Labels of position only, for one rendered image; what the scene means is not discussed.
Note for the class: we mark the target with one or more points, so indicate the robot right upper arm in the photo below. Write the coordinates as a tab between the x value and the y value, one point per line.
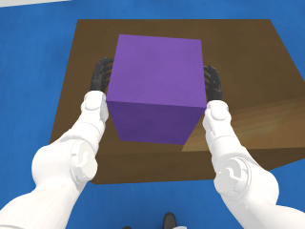
251	193

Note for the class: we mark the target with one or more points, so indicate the robot left upper arm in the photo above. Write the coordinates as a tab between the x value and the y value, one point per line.
60	172

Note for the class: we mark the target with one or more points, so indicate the robot left forearm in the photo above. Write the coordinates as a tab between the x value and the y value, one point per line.
90	126

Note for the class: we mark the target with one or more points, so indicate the pedestal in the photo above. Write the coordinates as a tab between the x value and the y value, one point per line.
261	85

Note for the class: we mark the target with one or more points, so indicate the robot right foot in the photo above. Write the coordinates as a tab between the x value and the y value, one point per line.
169	221

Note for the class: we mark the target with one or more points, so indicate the left robot hand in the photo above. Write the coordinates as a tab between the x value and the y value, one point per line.
99	76

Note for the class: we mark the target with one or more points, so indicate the robot right forearm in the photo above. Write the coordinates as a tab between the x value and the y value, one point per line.
221	139

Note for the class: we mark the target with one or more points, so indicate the right robot hand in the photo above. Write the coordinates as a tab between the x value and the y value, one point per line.
214	89

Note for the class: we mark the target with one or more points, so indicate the carton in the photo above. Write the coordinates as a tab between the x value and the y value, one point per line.
156	92

